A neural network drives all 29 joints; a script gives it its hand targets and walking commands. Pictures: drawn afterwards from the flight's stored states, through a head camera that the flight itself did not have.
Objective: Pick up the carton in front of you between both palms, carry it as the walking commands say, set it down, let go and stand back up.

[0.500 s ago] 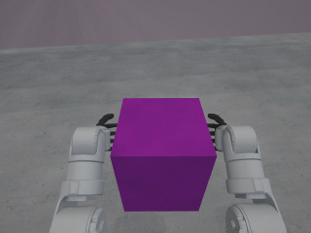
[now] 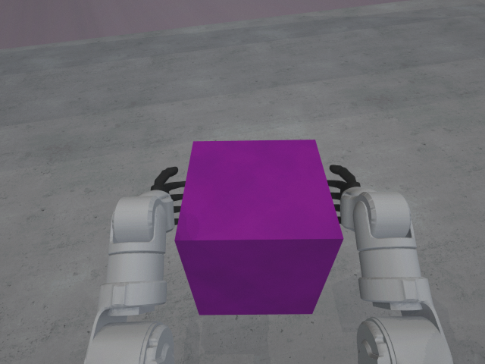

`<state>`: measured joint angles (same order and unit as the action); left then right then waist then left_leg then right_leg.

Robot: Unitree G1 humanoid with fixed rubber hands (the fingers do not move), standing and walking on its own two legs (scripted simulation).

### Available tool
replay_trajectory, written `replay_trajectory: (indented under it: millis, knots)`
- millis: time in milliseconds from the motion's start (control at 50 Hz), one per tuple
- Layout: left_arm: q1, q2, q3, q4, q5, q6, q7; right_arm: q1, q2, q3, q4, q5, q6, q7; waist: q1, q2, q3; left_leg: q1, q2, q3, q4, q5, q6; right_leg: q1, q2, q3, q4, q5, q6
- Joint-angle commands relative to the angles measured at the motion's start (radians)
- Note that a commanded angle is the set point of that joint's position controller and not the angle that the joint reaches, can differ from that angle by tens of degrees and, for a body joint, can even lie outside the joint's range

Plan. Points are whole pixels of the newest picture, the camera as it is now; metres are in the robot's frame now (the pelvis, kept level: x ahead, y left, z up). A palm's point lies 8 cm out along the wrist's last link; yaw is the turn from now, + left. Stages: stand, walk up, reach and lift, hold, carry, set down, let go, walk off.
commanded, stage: carry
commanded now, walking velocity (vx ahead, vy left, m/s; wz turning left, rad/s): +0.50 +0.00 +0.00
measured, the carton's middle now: (254, 230) +0.36 -0.02 +0.03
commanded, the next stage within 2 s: none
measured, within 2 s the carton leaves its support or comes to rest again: neither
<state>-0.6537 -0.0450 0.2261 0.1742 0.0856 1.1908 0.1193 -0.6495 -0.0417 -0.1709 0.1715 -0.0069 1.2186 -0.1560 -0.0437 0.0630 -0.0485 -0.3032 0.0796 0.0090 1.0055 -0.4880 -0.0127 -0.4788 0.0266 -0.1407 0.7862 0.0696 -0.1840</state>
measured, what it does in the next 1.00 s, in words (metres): goes down: left foot 0.09 m lower, then right foot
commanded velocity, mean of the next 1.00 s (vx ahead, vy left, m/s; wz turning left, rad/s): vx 0.50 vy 0.00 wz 0.00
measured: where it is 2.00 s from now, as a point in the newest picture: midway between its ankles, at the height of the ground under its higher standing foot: (245, 190)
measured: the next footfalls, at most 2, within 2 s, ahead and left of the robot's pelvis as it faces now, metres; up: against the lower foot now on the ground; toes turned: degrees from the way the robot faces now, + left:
left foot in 0.30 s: +0.42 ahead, +0.03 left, -0.09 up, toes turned +7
right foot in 0.70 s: +0.71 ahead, -0.14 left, -0.09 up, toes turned -6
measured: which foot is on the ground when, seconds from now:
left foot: up 0.00-0.28, down 0.30-0.72, up 0.74-1.00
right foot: down 0.00-0.28, up 0.30-0.68, down 0.70-1.00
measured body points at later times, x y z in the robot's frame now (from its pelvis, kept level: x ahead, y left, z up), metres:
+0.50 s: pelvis +0.37 -0.01 -0.10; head +0.43 -0.02 +0.35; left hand +0.74 +0.12 -0.03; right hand +0.72 -0.18 -0.04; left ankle +0.38 +0.02 -0.81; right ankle +0.41 -0.16 -0.70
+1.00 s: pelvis +0.71 -0.06 -0.05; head +0.74 -0.08 +0.40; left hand +1.00 +0.12 +0.02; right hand +1.04 -0.18 +0.01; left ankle +0.75 +0.09 -0.75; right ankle +0.67 -0.14 -0.81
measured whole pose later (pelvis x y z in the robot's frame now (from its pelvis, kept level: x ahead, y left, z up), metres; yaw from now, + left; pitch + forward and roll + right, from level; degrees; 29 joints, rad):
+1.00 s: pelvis +0.71 -0.06 -0.05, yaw +2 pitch +6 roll +3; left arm -0.24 -0.15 0.21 -0.24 0.07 1.07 0.09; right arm -0.27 0.16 -0.15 -0.20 -0.11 1.06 -0.11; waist 0.05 -0.02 -0.05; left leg -0.56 0.04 0.08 0.75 -0.28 -0.04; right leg -0.18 -0.04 -0.13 0.26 -0.19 -0.05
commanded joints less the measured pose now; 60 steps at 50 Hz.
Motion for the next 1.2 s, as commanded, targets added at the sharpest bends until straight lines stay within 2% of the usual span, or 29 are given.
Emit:
replay_trajectory:
  millis: [0, 20, 60, 100, 140, 180, 220, 260, 280, 300, 320, 340, 360, 380, 420, 460, 560, 640, 680, 700, 720, 740, 780, 840, 1020, 1100, 1140, 1160, 1180]
  knots:
    - [-0.721, -1.008, -0.599, -0.222, -0.412, -0.036, -0.193, -0.917, 1.259, 0.666, -0.244, 0.502, -0.053, 0.270, 0.181, -0.184, -0.395, -0.553, -0.086, -0.006, 0.211, -0.041, 0.026, 0.780, -0.247, 0.505, -0.316, 0.225, -0.037]
    - [-0.767, -1.017, -0.623, -0.294, -0.435, -0.039, -0.187, -0.885, 1.250, 0.658, -0.252, 0.492, -0.050, 0.262, 0.179, -0.134, -0.390, -0.575, -0.069, -0.025, 0.158, 0.016, 0.044, 0.789, -0.249, 0.493, -0.310, 0.199, -0.021]
    - [-0.813, -1.026, -0.665, -0.394, -0.472, -0.034, -0.185, -0.814, 1.217, 0.642, -0.266, 0.458, -0.041, 0.244, 0.151, -0.175, -0.401, -0.521, -0.059, -0.019, 0.105, 0.102, 0.048, 0.755, -0.240, 0.449, -0.330, 0.233, 0.021]
    - [-0.760, -1.028, -0.695, -0.404, -0.493, -0.021, -0.197, -0.740, 1.166, 0.632, -0.262, 0.405, -0.029, 0.227, 0.191, -0.240, -0.379, -0.602, -0.063, 0.025, 0.002, 0.233, 0.047, 0.824, -0.164, 0.355, -0.288, 0.326, 0.071]
    - [-0.712, -1.034, -0.730, -0.362, -0.513, -0.008, -0.220, -0.647, 1.111, 0.610, -0.213, 0.326, -0.022, 0.218, 0.227, -0.200, -0.310, -0.609, -0.102, 0.111, -0.133, 0.322, 0.031, 0.764, -0.110, 0.353, -0.321, 0.486, 0.064]
    - [-0.720, -1.039, -0.757, -0.314, -0.526, -0.009, -0.247, -0.560, 1.071, 0.573, -0.153, 0.255, -0.019, 0.222, 0.203, -0.138, -0.281, -0.476, -0.123, 0.133, -0.352, 0.551, 0.021, 0.642, -0.093, 0.356, -0.231, 0.594, 0.063]
    - [-0.719, -1.063, -0.758, -0.239, -0.547, -0.015, -0.281, -0.525, 1.024, 0.523, -0.090, 0.194, -0.032, 0.225, 0.148, -0.040, -0.292, -0.027, -0.190, 0.198, -0.591, 0.917, 0.016, 0.331, -0.014, 0.225, -0.109, 0.386, 0.111]
    - [-0.742, -1.075, -0.741, -0.159, -0.549, -0.023, -0.302, -0.477, 0.978, 0.460, -0.023, 0.132, -0.050, 0.227, 0.005, -0.016, -0.346, 0.484, -0.120, 0.131, -0.660, 1.159, 0.065, 0.003, -0.016, 0.146, 0.217, 0.281, 0.167]
    - [-0.776, -1.065, -0.712, -0.122, -0.543, -0.022, -0.313, -0.449, 0.950, 0.427, -0.010, 0.110, -0.058, 0.229, -0.071, 0.083, -0.393, 0.627, 0.011, 0.009, -0.671, 1.223, 0.139, -0.114, 0.066, 0.052, 0.572, -0.314, 0.207]
    - [-0.820, -1.073, -0.698, -0.064, -0.552, -0.011, -0.320, -0.503, 0.897, 0.388, -0.002, 0.091, -0.064, 0.228, -0.093, 0.135, -0.506, 0.871, 0.290, -0.315, -0.394, 1.659, 0.292, -0.365, 0.139, 0.159, 0.896, -0.816, 0.241]
    - [-0.802, -1.068, -0.659, -0.002, -0.548, 0.001, -0.314, -0.527, 0.879, 0.383, 0.014, 0.094, -0.060, 0.221, -0.133, 0.089, -0.595, 1.067, 0.429, -0.477, -0.304, 1.587, 0.400, -0.595, 0.081, 0.333, 1.134, -0.804, 0.224]
    - [-0.764, -1.076, -0.633, 0.011, -0.556, 0.008, -0.307, -0.539, 0.917, 0.415, -0.004, 0.140, -0.060, 0.214, -0.120, -0.026, -0.632, 0.981, 0.413, -0.499, -0.383, 1.052, 0.399, -0.651, 0.002, 0.351, 1.073, -0.728, 0.149]
    - [-0.732, -1.076, -0.618, -0.018, -0.538, 0.009, -0.295, -0.608, 0.986, 0.485, -0.107, 0.209, -0.063, 0.208, -0.052, -0.130, -0.604, 0.810, 0.342, -0.489, -0.456, 0.638, 0.359, -0.613, -0.047, 0.284, 0.948, -0.656, 0.137]
    - [-0.733, -1.086, -0.599, -0.061, -0.519, 0.000, -0.282, -0.700, 1.062, 0.548, -0.191, 0.270, -0.063, 0.212, -0.013, -0.173, -0.572, 0.642, 0.306, -0.465, -0.501, 0.501, 0.342, -0.547, -0.067, 0.254, 0.872, -0.580, 0.144]
    - [-0.729, -1.079, -0.592, -0.151, -0.463, -0.016, -0.251, -0.841, 1.195, 0.660, -0.314, 0.396, -0.072, 0.226, 0.019, -0.147, -0.494, 0.301, 0.232, -0.378, -0.560, 0.377, 0.310, -0.366, -0.100, 0.217, 0.730, -0.497, 0.167]
    - [-0.697, -1.082, -0.607, -0.198, -0.422, -0.038, -0.224, -0.895, 1.256, 0.710, -0.359, 0.474, -0.084, 0.243, 0.008, -0.091, -0.447, 0.195, 0.185, -0.316, -0.580, 0.435, 0.299, -0.340, -0.120, 0.179, 0.618, -0.433, 0.171]
    - [-0.570, -1.041, -0.636, -0.263, -0.317, -0.112, -0.177, -0.769, 1.301, 0.768, -0.304, 0.519, -0.135, 0.290, -0.049, 0.049, -0.481, 0.404, 0.092, -0.141, -0.508, 0.969, 0.212, -0.295, -0.073, 0.083, 0.135, -0.188, 0.123]
    - [-0.447, -1.009, -0.683, -0.265, -0.267, -0.164, -0.169, -0.614, 1.285, 0.778, -0.231, 0.488, -0.184, 0.313, -0.024, 0.089, -0.507, 0.455, 0.068, -0.022, -0.417, 1.166, 0.119, 0.035, 0.034, -0.039, -0.276, -0.003, 0.096]
    - [-0.388, -1.017, -0.719, -0.263, -0.271, -0.179, -0.180, -0.538, 1.262, 0.779, -0.222, 0.461, -0.198, 0.315, 0.041, 0.085, -0.547, 0.307, 0.056, 0.052, -0.236, 1.094, 0.065, 0.425, 0.000, -0.050, -0.463, 0.152, 0.085]
    - [-0.354, -1.018, -0.730, -0.261, -0.280, -0.182, -0.189, -0.523, 1.239, 0.779, -0.232, 0.447, -0.202, 0.318, 0.067, -0.016, -0.575, 0.115, 0.051, 0.057, -0.108, 0.650, 0.037, 0.658, -0.196, 0.129, -0.411, 0.367, 0.071]
    - [-0.319, -0.976, -0.734, -0.236, -0.270, -0.186, -0.189, -0.465, 1.257, 0.774, -0.205, 0.433, -0.193, 0.318, 0.060, -0.271, -0.736, -0.298, -0.058, 0.014, 0.194, -0.020, -0.030, 1.115, -0.501, 0.550, -0.263, 0.635, -0.139]
    - [-0.241, -0.999, -0.747, -0.215, -0.293, -0.183, -0.193, -0.395, 1.197, 0.762, -0.222, 0.414, -0.190, 0.315, 0.084, -0.250, -0.768, -0.395, -0.073, -0.028, 0.307, -0.093, -0.025, 1.138, -0.487, 0.630, -0.335, 0.510, -0.157]
    - [-0.282, -1.050, -0.789, -0.310, -0.339, -0.179, -0.208, -0.373, 1.201, 0.756, -0.263, 0.386, -0.189, 0.306, 0.077, -0.108, -0.618, -0.468, -0.032, -0.036, 0.185, 0.026, -0.009, 1.007, -0.400, 0.481, -0.384, 0.451, -0.041]
    - [-0.321, -1.079, -0.842, -0.432, -0.412, -0.155, -0.239, -0.275, 1.185, 0.754, -0.322, 0.332, -0.189, 0.279, 0.069, -0.128, -0.534, -0.362, -0.034, 0.008, -0.037, 0.119, -0.015, 0.853, -0.322, 0.331, -0.437, 0.433, 0.053]
    - [0.009, -0.992, -0.841, -0.465, -0.417, -0.058, -0.327, 0.036, 1.107, 0.765, -0.472, 0.194, -0.111, 0.248, 0.069, -0.272, -0.313, -0.269, -0.050, 0.144, -0.421, 0.358, -0.017, 0.629, -0.271, 0.135, -0.538, 0.302, 0.066]
    - [0.057, -0.953, -0.818, -0.520, -0.396, -0.011, -0.320, 0.046, 1.076, 0.764, -0.527, 0.250, -0.049, 0.285, 0.063, -0.249, -0.208, -0.122, -0.043, 0.187, -0.551, 0.430, 0.011, 0.528, -0.269, 0.067, -0.511, 0.199, 0.104]
    - [0.015, -0.919, -0.816, -0.547, -0.392, 0.015, -0.307, 0.021, 1.037, 0.758, -0.531, 0.282, -0.018, 0.299, 0.040, -0.175, -0.245, 0.137, -0.086, 0.250, -0.571, 0.337, 0.025, 0.383, -0.215, -0.009, -0.319, 0.111, 0.131]
    - [-0.001, -0.896, -0.810, -0.550, -0.389, 0.029, -0.299, 0.018, 1.014, 0.751, -0.527, 0.290, -0.003, 0.303, 0.025, -0.107, -0.276, 0.306, -0.018, 0.145, -0.564, 0.251, 0.036, 0.238, -0.178, -0.034, -0.162, 0.001, 0.155]
    - [-0.037, -0.888, -0.812, -0.572, -0.395, 0.049, -0.292, -0.002, 0.987, 0.736, -0.512, 0.286, 0.006, 0.307, 0.014, 0.126, -0.313, 0.430, 0.237, -0.310, -0.708, 0.077, 0.135, 0.010, -0.069, -0.043, 0.132, -0.262, 0.200]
